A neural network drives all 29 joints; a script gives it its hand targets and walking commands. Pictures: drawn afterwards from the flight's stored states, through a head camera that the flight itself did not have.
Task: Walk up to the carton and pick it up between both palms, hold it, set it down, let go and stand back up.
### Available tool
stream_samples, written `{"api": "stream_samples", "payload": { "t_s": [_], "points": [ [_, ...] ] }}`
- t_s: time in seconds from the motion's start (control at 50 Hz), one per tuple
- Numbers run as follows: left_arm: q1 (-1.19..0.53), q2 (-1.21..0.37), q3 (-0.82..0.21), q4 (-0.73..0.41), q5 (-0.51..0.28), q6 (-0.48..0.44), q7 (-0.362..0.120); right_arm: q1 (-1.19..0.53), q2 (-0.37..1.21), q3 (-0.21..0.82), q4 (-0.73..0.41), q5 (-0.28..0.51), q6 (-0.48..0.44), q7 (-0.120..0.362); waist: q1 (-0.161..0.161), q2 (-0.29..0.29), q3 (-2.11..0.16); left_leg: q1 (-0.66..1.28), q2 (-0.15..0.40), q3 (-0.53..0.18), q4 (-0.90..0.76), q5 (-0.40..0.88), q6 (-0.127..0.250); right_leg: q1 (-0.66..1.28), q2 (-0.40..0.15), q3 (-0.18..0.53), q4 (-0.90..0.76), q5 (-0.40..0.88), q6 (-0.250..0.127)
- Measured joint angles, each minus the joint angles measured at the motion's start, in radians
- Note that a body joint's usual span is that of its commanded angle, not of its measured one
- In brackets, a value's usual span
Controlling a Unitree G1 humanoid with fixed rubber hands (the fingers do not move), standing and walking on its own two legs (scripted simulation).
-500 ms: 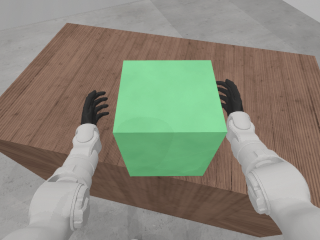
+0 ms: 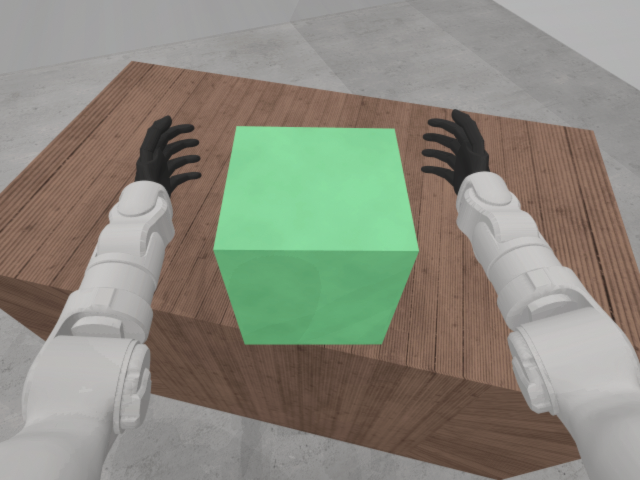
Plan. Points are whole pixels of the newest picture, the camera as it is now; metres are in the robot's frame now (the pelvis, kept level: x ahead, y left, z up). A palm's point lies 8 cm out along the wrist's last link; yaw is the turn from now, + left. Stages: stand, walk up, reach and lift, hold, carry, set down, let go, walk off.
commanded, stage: set down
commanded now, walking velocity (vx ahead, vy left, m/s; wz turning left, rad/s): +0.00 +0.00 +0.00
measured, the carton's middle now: (314, 243) +0.42 +0.05 +0.02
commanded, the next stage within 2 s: none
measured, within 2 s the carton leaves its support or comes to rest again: neither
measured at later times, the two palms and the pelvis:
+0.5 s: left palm (116, 142) +0.41 +0.26 +0.19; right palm (497, 140) +0.46 -0.15 +0.19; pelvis +0.01 +0.00 +0.01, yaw +1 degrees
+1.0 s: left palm (124, 241) +0.33 +0.25 +0.12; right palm (488, 237) +0.38 -0.16 +0.11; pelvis +0.00 +0.00 +0.01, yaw +1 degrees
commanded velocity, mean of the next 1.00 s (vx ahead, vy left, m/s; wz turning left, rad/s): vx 0.00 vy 0.00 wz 0.00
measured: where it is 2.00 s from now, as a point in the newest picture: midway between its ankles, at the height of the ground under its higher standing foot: outside the picture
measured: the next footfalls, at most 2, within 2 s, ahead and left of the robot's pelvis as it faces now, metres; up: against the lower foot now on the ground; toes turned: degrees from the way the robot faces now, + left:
none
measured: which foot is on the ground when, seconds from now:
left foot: down 0.00-1.00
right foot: down 0.00-1.00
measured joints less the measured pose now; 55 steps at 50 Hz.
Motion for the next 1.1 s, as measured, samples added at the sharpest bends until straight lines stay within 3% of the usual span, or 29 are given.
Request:
{"api": "stream_samples", "payload": {
  "t_s": [0.3,0.48,0.64,0.82,1.1],
  "points": [
    [-0.016,0.070,0.005,-0.228,-0.021,0.286,0.008,-0.039,-0.030,-0.068,-0.128,0.016,0.194,-0.033,-0.021,0.008,0.062,0.113,0.003,-0.027,-0.030,0.001,-0.007,0.141,0.005,-0.027,-0.067,0.011,-0.005],
    [0.020,0.089,0.054,-0.344,0.019,0.408,-0.022,-0.005,-0.060,-0.051,-0.197,0.045,0.253,-0.024,-0.032,0.011,0.101,0.213,-0.003,-0.021,-0.062,-0.003,-0.003,0.239,-0.002,-0.023,-0.098,0.008,0.000],
    [0.250,0.037,0.109,-0.509,0.079,0.404,-0.057,0.217,-0.008,-0.065,-0.354,-0.003,0.216,-0.025,-0.045,0.002,0.149,0.312,-0.009,-0.016,-0.083,-0.010,-0.002,0.335,-0.008,-0.019,-0.113,-0.002,0.002],
    [0.446,-0.013,0.110,-0.731,0.047,0.388,-0.022,0.427,0.055,-0.134,-0.583,-0.087,0.178,-0.036,-0.038,0.004,0.193,0.288,-0.008,-0.018,-0.053,-0.014,-0.002,0.311,-0.007,-0.021,-0.082,-0.007,0.001],
    [0.566,-0.067,0.129,-0.798,0.087,0.363,-0.038,0.584,0.074,-0.130,-0.700,-0.138,0.162,-0.035,-0.038,0.007,0.188,0.326,-0.018,-0.009,-0.088,0.003,0.003,0.331,-0.016,-0.012,-0.083,-0.006,0.003]
  ]
}}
